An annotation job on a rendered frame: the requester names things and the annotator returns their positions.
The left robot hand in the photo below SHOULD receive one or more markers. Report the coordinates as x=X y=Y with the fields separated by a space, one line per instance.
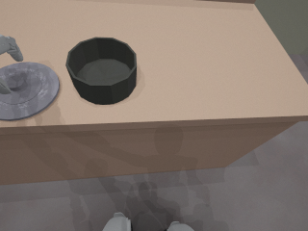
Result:
x=8 y=44

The knob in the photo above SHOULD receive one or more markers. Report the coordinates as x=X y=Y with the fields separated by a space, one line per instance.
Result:
x=16 y=83

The left robot shin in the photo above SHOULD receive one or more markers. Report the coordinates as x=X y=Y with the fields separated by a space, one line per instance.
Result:
x=118 y=215

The table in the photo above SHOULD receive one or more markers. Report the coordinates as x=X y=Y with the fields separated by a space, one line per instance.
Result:
x=213 y=83

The robot shin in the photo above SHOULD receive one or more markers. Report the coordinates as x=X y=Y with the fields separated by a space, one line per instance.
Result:
x=118 y=215
x=175 y=222

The lid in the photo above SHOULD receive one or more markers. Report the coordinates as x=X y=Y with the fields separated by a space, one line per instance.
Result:
x=42 y=87

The right robot shin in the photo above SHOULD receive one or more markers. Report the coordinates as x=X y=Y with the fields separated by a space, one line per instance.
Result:
x=175 y=222

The pot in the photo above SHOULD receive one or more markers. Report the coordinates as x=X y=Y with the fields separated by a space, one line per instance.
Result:
x=102 y=70

